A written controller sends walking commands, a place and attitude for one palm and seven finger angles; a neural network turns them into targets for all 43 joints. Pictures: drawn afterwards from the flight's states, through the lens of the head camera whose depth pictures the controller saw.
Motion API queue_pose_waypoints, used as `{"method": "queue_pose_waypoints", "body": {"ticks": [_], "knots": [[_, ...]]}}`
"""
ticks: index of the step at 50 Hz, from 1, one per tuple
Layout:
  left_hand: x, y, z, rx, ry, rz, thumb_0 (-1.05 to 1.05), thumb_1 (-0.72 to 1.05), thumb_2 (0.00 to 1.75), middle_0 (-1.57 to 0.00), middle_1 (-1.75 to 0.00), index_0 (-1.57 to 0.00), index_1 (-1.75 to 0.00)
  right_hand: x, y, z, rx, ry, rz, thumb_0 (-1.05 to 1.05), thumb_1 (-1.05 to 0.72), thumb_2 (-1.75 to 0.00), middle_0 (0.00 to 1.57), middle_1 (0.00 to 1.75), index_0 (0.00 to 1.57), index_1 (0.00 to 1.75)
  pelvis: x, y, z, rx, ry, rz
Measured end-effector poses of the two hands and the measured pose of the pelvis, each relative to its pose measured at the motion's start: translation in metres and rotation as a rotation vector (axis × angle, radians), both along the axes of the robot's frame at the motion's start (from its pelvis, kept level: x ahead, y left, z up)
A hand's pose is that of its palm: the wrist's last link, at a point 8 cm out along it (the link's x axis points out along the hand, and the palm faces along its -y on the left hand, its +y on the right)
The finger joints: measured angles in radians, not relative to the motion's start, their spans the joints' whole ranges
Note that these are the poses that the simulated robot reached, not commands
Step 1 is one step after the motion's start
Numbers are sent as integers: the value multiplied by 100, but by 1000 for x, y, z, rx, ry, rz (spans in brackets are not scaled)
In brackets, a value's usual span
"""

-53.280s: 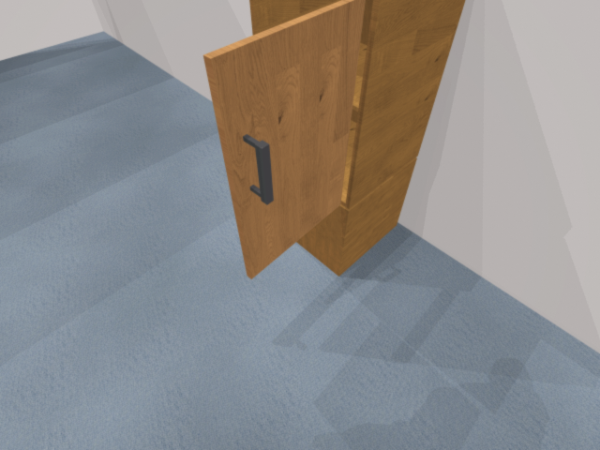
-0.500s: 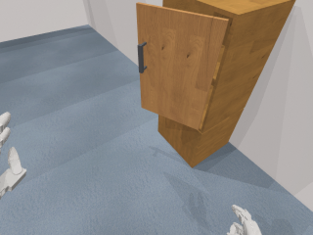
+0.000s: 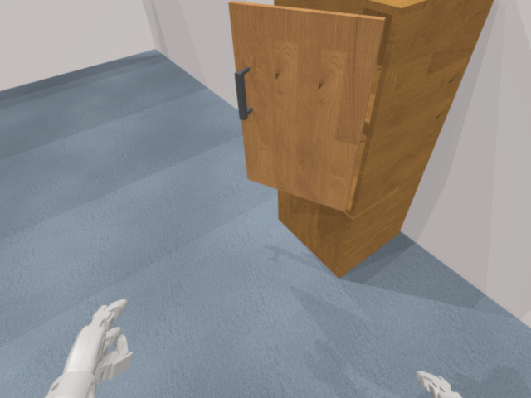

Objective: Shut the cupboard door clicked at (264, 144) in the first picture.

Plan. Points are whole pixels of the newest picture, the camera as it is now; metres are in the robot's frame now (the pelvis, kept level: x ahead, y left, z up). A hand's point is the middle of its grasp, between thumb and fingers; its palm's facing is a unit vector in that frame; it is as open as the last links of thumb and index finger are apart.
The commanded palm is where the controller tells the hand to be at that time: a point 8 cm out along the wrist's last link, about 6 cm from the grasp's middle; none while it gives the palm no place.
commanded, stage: let the arm hang, fingers relaxed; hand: left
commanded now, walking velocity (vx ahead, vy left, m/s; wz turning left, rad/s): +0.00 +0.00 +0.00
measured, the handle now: (244, 93) +0.90 +0.11 +0.03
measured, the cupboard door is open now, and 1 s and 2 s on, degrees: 26 26 26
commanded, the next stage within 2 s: look to check the result in 0.94 s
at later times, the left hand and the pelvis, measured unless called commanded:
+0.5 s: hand out of the picture -0.10 +0.19 -0.15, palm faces +0.02 -0.98 -0.22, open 7.3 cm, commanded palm none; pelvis -0.01 +0.01 +0.02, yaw -1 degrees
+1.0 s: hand out of the picture +0.01 +0.19 -0.16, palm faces -0.01 -0.97 -0.23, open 7.3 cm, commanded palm none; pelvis +0.00 -0.01 +0.02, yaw -1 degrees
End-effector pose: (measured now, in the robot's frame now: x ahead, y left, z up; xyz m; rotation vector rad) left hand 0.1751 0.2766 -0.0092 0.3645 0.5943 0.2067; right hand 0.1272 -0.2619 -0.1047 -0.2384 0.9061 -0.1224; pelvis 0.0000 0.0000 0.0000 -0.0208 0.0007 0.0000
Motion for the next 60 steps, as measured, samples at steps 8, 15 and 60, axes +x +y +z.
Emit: {"method": "queue_pose_waypoints", "body": {"ticks": [8,15,60], "knots": [[-137,-59,-130,-272,619,128,-1,99,90,-21,-30,-21,-29,-86,15,-8,-22,318,-59,1,-91,-89,20,30,20,30,-4,-3,6,0,-22,10],[-233,-45,-128,-269,889,220,-1,98,90,-20,-30,-21,-29,-147,32,-13,2,532,-117,1,-91,-89,20,30,20,30,-4,2,13,-3,-16,7],[-153,-41,-111,-164,759,151,0,91,90,-20,-30,-20,-29,-124,-3,-20,13,476,-168,0,-91,-89,20,30,20,30,11,-13,18,21,-33,-21]]}}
